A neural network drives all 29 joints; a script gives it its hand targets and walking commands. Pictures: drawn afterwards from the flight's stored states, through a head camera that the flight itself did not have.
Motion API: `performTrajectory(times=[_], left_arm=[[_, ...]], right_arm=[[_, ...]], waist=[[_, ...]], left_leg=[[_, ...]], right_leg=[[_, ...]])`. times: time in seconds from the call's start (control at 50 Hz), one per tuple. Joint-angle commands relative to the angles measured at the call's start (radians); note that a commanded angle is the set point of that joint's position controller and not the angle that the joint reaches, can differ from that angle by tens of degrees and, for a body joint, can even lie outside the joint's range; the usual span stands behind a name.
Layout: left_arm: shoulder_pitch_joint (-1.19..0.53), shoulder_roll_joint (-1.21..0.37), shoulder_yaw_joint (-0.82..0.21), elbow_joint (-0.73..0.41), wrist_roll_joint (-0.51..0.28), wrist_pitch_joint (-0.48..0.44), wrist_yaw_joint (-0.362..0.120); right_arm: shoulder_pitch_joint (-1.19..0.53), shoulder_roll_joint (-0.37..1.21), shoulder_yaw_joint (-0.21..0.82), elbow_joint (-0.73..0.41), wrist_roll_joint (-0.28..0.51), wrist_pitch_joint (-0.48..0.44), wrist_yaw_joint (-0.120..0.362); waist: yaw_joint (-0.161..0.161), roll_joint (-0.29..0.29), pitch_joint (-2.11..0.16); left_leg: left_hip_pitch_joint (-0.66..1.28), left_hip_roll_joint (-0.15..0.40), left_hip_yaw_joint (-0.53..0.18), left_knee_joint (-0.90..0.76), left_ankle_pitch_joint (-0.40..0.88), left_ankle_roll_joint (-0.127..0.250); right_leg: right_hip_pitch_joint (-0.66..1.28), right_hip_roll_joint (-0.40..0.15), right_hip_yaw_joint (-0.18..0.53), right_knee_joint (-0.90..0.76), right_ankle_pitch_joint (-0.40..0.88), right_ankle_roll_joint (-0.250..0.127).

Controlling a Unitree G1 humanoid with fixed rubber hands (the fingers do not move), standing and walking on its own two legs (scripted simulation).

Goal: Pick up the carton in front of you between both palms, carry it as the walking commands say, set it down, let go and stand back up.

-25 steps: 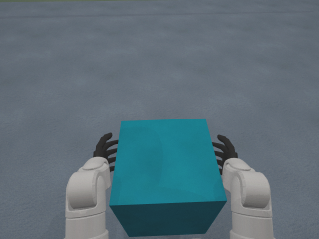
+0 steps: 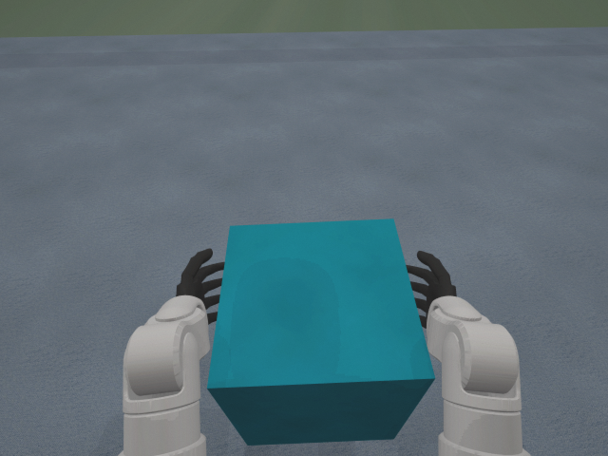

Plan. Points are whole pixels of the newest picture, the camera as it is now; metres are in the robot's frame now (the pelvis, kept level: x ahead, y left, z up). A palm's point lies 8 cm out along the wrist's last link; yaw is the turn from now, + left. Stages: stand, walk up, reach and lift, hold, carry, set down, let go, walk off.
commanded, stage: carry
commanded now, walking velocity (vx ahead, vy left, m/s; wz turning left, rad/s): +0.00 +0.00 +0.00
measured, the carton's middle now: (316, 338) +0.27 +0.00 +0.02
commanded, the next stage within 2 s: hold in 1.62 s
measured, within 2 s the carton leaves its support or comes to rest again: neither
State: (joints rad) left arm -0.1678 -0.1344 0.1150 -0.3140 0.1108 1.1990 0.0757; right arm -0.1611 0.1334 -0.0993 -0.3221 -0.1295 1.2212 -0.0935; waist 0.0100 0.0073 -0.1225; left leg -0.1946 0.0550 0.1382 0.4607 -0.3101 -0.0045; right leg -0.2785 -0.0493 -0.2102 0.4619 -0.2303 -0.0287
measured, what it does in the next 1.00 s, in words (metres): stands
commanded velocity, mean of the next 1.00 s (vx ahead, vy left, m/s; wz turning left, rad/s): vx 0.00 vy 0.00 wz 0.00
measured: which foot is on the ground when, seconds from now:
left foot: down 0.00-1.00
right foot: down 0.00-1.00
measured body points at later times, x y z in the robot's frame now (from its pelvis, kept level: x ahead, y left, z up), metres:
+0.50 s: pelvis +0.04 +0.00 +0.00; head +0.02 +0.00 +0.45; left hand +0.32 +0.15 +0.06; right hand +0.32 -0.15 +0.05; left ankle -0.04 +0.11 -0.74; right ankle +0.01 -0.10 -0.74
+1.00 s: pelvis -0.01 +0.00 +0.00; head -0.04 -0.01 +0.45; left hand +0.30 +0.15 +0.03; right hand +0.29 -0.16 +0.03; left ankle -0.05 +0.11 -0.74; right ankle +0.01 -0.10 -0.74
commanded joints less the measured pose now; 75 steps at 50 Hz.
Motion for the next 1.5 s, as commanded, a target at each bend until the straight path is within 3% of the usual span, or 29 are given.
performTrajectory(times=[0.0,0.04,0.08,0.18,0.28,0.46,0.56,0.72,0.8,0.88,1.04,1.48], left_arm=[[-0.39,-0.878,-0.708,0.008,-0.383,0.03,-0.248],[-0.381,-0.877,-0.701,0.037,-0.373,0.032,-0.248],[-0.413,-0.895,-0.705,0.03,-0.379,0.028,-0.249],[-0.441,-0.924,-0.716,0.02,-0.387,0.01,-0.248],[-0.404,-0.926,-0.72,0.067,-0.359,-0.033,-0.252],[-0.383,-0.886,-0.682,0.136,-0.292,-0.159,-0.259],[-0.359,-0.84,-0.623,0.2,-0.231,-0.241,-0.255],[-0.429,-0.807,-0.492,0.353,-0.124,-0.41,-0.253],[-0.477,-0.816,-0.4,0.49,-0.061,-0.498,-0.26],[-0.526,-0.872,-0.378,0.562,-0.041,-0.556,-0.275],[-0.484,-0.914,-0.45,0.497,-0.086,-0.512,-0.28],[-0.484,-0.896,-0.455,0.475,-0.093,-0.492,-0.278]], right_arm=[[-0.41,0.855,0.677,-0.004,0.394,0.005,0.263],[-0.411,0.853,0.673,0.02,0.392,0.008,0.266],[-0.453,0.87,0.68,0.01,0.404,0.004,0.27],[-0.502,0.9,0.705,-0.017,0.421,-0.013,0.269],[-0.47,0.902,0.715,0.025,0.396,-0.054,0.273],[-0.436,0.868,0.673,0.109,0.32,-0.183,0.276],[-0.413,0.819,0.618,0.168,0.262,-0.264,0.272],[-0.49,0.787,0.49,0.317,0.151,-0.438,0.268],[-0.536,0.795,0.399,0.454,0.09,-0.526,0.274],[-0.587,0.85,0.378,0.526,0.073,-0.586,0.288],[-0.557,0.893,0.462,0.451,0.127,-0.542,0.295],[-0.549,0.876,0.459,0.437,0.127,-0.521,0.294]], waist=[[-0.01,0.046,-0.24],[-0.01,0.046,-0.253],[-0.01,0.045,-0.248],[-0.013,0.005,-0.262],[-0.012,-0.016,-0.274],[-0.012,0.003,-0.257],[-0.012,0.0,-0.25],[-0.01,-0.011,-0.184],[-0.009,-0.01,-0.174],[-0.01,-0.01,-0.186],[-0.011,-0.012,-0.215],[-0.012,-0.011,-0.206]], left_leg=[[0.088,0.137,-0.079,0.019,0.696,-0.011],[0.101,0.129,-0.069,0.047,0.802,-0.014],[0.101,0.125,-0.063,0.056,0.829,-0.015],[0.081,0.102,-0.047,0.07,0.733,-0.022],[0.078,0.089,-0.037,0.062,0.651,-0.03],[0.101,0.105,-0.044,0.055,0.643,-0.015],[0.077,0.111,-0.045,0.058,0.543,-0.003],[0.02,0.106,-0.06,-0.012,0.252,0.008],[0.008,0.106,-0.064,-0.03,0.19,0.011],[0.007,0.105,-0.066,-0.035,0.164,0.013],[0.008,0.106,-0.066,-0.026,0.17,0.014],[-0.021,0.108,-0.074,-0.028,0.151,0.014]], right_leg=[[0.123,-0.122,0.095,0.073,0.504,0.025],[0.108,-0.109,0.085,0.105,0.534,0.027],[0.096,-0.1,0.082,0.11,0.516,0.032],[0.144,-0.102,0.092,0.108,0.609,0.024],[0.17,-0.11,0.102,0.108,0.682,0.013],[0.146,-0.113,0.113,0.097,0.588,0.013],[0.123,-0.122,0.125,0.105,0.504,0.001],[0.093,-0.12,0.144,0.022,0.287,-0.001],[0.084,-0.12,0.151,0.0,0.235,-0.006],[0.086,-0.121,0.156,-0.009,0.215,-0.009],[0.093,-0.124,0.155,-0.006,0.224,-0.007],[0.074,-0.122,0.16,-0.015,0.206,-0.004]])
